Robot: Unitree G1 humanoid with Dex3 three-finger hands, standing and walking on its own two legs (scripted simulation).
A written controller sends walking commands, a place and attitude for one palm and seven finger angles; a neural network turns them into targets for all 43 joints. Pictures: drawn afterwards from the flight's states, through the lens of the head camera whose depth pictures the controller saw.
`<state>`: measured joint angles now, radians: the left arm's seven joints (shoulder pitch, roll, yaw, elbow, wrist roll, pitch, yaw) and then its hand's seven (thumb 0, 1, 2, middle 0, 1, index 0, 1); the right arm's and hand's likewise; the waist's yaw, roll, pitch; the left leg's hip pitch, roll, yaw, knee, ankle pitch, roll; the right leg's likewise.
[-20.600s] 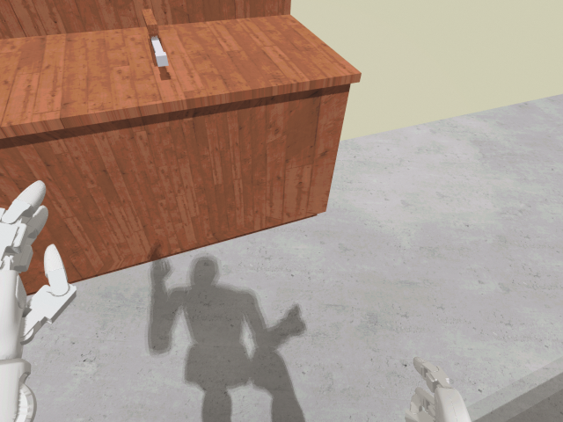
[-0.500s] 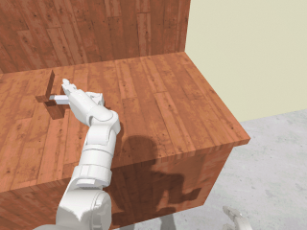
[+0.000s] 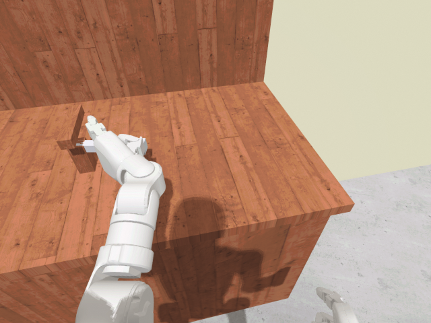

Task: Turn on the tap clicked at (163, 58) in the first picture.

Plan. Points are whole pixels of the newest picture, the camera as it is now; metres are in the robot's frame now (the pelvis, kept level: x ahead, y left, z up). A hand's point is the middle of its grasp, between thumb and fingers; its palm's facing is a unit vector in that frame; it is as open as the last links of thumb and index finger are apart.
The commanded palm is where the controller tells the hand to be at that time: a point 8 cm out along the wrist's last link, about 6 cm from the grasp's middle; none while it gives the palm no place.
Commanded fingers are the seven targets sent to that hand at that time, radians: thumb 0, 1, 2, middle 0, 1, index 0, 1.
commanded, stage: draw the hand back beside the body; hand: left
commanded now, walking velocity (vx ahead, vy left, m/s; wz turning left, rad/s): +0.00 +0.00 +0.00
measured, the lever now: (140, 146) +0.47 +0.23 +0.08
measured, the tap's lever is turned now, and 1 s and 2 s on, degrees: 77 77 77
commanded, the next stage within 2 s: step back with the hand held close in 1.58 s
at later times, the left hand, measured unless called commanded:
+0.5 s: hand (115, 179) +0.30 +0.21 +0.15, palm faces +0.30 -0.93 -0.22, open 7.7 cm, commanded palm +0.28 +0.23 +0.17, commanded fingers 0.00 0.90 0.90 -0.17 -0.21 -0.17 -0.21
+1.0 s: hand (77, 203) +0.24 +0.24 +0.16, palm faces +0.30 -0.92 -0.26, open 7.5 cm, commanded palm +0.20 +0.28 +0.18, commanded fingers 0.00 0.90 0.90 -0.20 -0.29 -0.20 -0.29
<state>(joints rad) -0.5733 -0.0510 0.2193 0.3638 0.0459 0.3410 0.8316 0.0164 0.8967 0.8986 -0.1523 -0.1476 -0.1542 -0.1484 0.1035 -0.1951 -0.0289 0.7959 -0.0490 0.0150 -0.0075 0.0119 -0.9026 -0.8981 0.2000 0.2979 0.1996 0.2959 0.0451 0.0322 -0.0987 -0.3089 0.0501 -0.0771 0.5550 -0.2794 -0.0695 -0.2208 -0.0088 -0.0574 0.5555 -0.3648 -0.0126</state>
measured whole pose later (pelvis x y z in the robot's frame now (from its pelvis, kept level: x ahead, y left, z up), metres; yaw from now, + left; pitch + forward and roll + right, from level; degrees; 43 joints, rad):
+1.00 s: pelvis -0.01 +0.03 +0.01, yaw -3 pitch -6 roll +0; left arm 0.22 0.29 0.18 -0.23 -0.06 -0.09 0.09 0.02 0.89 0.90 -0.20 -0.26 -0.20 -0.26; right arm 0.17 -0.20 0.03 0.64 -0.01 -0.06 -0.07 0.01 -0.90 -0.90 0.20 0.30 0.20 0.30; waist 0.07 0.04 0.03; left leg -0.10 0.04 -0.01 0.42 -0.22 -0.03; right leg -0.02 -0.02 0.00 0.37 -0.26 0.02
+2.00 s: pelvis -0.04 +0.03 +0.01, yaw -3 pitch -1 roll -1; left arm 0.48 0.34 0.32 -0.45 -0.06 -0.15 0.09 0.01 0.89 0.90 -0.21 -0.30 -0.21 -0.30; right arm 0.17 -0.23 0.01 0.56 0.00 -0.04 -0.09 0.01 -0.90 -0.90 0.20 0.30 0.20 0.30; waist 0.03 0.05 0.03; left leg -0.29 0.04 -0.02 0.52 -0.21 -0.02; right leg -0.21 -0.02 0.00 0.48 -0.26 0.03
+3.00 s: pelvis -0.13 +0.05 -0.02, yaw -1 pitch -1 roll -2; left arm 0.47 0.36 0.34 -0.61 -0.05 -0.19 0.18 0.01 0.88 0.90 -0.21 -0.30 -0.21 -0.30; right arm 0.18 -0.20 0.02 0.61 -0.01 -0.08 -0.08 0.01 -0.90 -0.90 0.20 0.30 0.20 0.30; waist 0.00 -0.01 0.05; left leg -0.54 0.02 -0.03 0.71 -0.27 -0.01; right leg -0.45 -0.04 -0.01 0.66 -0.21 0.04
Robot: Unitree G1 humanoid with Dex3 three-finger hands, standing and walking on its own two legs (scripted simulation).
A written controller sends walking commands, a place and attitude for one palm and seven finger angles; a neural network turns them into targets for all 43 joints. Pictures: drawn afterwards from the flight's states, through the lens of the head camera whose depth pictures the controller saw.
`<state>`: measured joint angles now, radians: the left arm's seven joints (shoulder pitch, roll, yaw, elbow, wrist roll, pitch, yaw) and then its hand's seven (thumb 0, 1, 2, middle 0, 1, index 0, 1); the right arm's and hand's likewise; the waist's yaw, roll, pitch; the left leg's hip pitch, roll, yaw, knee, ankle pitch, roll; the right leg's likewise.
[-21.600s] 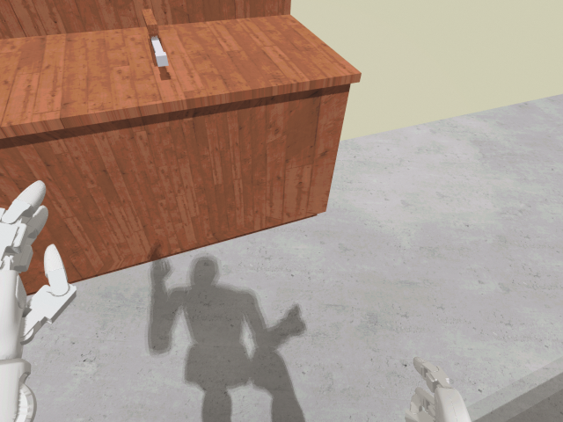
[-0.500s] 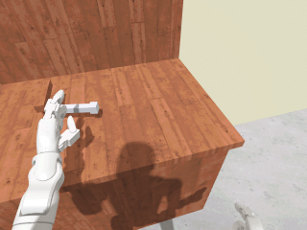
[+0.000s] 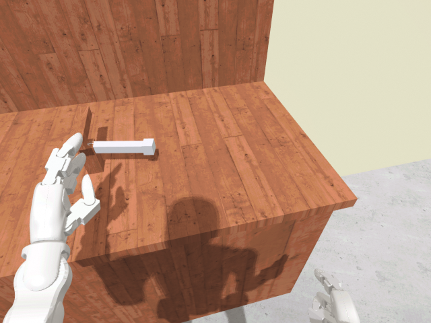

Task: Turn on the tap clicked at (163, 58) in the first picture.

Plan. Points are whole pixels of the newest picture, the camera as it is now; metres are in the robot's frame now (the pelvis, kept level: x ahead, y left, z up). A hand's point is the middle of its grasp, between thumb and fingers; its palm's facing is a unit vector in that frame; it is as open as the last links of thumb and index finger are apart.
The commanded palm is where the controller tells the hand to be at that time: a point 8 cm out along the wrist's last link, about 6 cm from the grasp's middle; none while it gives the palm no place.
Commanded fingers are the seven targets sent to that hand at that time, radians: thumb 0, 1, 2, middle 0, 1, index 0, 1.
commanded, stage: draw the hand back beside the body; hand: left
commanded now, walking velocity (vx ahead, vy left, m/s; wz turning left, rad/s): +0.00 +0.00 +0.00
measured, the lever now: (148, 146) +0.47 +0.22 +0.07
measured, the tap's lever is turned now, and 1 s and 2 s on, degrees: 77 77 77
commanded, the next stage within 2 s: step back with the hand held close in 0.58 s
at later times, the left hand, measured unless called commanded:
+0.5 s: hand (65, 229) +0.19 +0.24 +0.16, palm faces +0.45 -0.83 -0.32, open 7.4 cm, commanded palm +0.15 +0.28 +0.17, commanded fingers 0.00 0.90 0.90 -0.20 -0.30 -0.20 -0.30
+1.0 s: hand (63, 238) +0.18 +0.24 +0.15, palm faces +0.36 -0.84 -0.40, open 7.4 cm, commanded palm +0.13 +0.29 +0.17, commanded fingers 0.00 0.90 0.90 -0.20 -0.30 -0.20 -0.30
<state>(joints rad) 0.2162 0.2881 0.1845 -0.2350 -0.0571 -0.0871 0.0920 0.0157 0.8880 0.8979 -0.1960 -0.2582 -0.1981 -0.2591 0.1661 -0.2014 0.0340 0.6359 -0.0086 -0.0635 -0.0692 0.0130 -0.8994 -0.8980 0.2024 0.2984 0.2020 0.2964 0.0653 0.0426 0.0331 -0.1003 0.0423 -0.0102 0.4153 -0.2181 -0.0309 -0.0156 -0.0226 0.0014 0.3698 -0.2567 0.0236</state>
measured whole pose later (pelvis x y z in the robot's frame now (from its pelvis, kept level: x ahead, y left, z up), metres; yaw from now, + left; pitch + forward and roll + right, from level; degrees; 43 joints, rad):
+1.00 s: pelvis -0.03 +0.01 -0.01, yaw +0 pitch -1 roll -1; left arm 0.48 0.34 0.32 -0.45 -0.06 -0.15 0.09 0.01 0.89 0.90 -0.21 -0.30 -0.21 -0.30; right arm 0.17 -0.23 0.01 0.56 0.00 -0.04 -0.09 0.01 -0.90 -0.90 0.20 0.30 0.20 0.30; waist 0.03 0.05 0.03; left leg -0.29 0.04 -0.02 0.52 -0.21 -0.02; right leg -0.21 -0.02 0.00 0.48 -0.26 0.03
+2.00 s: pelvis -0.12 +0.02 -0.03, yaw +2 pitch -1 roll -2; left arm 0.47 0.36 0.34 -0.61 -0.05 -0.19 0.18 0.01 0.88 0.90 -0.21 -0.30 -0.21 -0.30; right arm 0.18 -0.20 0.02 0.61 -0.01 -0.08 -0.08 0.01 -0.90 -0.90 0.20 0.30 0.20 0.30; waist 0.00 -0.01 0.05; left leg -0.54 0.02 -0.03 0.71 -0.27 -0.01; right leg -0.45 -0.04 -0.01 0.66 -0.21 0.04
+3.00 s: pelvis -0.29 -0.02 -0.01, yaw +5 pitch -3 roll +1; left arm 0.47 0.38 0.34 -0.42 -0.04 -0.11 0.16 0.01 0.88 0.90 -0.21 -0.30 -0.21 -0.30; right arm 0.29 -0.19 0.01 0.65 0.00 -0.09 -0.07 0.01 -0.90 -0.90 0.20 0.30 0.20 0.30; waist -0.05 0.01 -0.05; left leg -0.25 0.03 0.00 0.57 -0.30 0.00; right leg -0.35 0.03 -0.06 0.75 -0.42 -0.01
